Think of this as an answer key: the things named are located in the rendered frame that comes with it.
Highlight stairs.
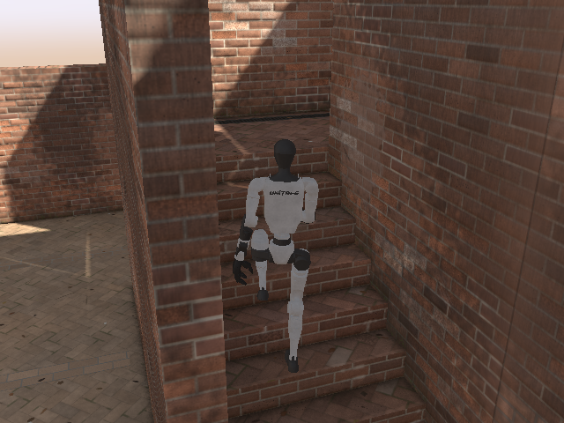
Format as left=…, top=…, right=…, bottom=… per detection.
left=216, top=147, right=427, bottom=423

